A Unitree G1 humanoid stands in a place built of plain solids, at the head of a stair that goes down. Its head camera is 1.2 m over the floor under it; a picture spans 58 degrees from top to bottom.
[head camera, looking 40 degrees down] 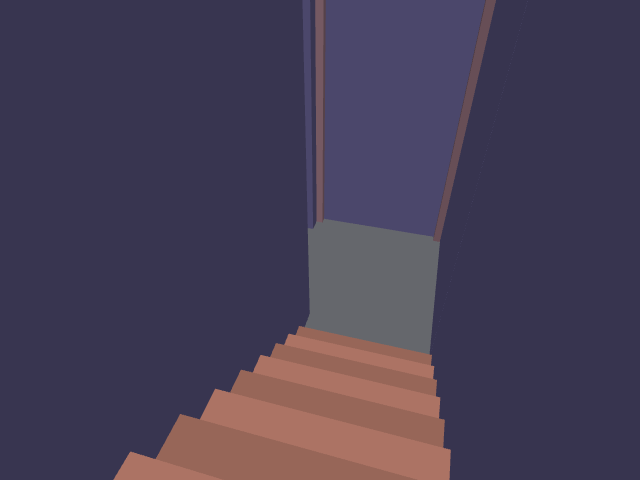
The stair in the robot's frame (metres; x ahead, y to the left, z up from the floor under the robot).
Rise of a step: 0.19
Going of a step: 0.24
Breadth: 1.05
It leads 15 degrees to the right of straight ahead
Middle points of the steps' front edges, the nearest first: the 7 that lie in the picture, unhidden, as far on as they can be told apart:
0.71 0.03 -0.39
0.94 -0.03 -0.58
1.17 -0.09 -0.77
1.39 -0.15 -0.97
1.62 -0.21 -1.16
1.85 -0.28 -1.36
2.08 -0.34 -1.55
